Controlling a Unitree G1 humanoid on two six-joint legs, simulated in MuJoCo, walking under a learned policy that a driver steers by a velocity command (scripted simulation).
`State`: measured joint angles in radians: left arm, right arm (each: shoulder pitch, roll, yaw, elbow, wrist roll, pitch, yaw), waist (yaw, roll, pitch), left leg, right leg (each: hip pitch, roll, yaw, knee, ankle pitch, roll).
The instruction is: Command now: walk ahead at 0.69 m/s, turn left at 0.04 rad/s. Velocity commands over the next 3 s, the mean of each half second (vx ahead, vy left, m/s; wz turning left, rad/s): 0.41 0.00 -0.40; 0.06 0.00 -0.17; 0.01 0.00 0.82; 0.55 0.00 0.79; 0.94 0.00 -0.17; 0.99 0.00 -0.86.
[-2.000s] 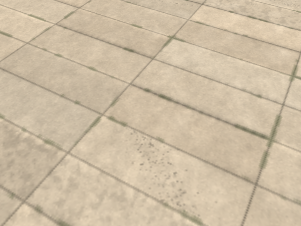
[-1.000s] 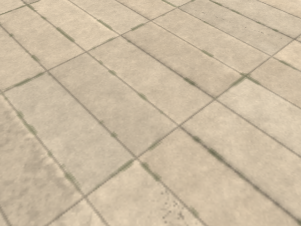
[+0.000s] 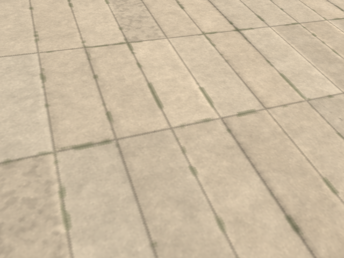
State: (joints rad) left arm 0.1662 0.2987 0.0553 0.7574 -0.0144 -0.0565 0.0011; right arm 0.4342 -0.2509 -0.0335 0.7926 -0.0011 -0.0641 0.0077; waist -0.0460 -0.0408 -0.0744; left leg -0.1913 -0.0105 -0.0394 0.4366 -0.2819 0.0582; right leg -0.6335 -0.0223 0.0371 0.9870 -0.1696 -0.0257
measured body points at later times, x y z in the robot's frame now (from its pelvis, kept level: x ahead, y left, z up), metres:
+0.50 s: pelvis +0.21 -0.07 -0.02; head +0.27 -0.08 +0.42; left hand +0.45 +0.15 -0.12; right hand +0.25 -0.36 -0.12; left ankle +0.18 +0.10 -0.65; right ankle +0.29 -0.16 -0.75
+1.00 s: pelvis +0.32 -0.04 -0.01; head +0.35 -0.03 +0.44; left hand +0.56 +0.15 -0.12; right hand +0.36 -0.35 -0.09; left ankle +0.42 +0.04 -0.75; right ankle +0.25 -0.16 -0.70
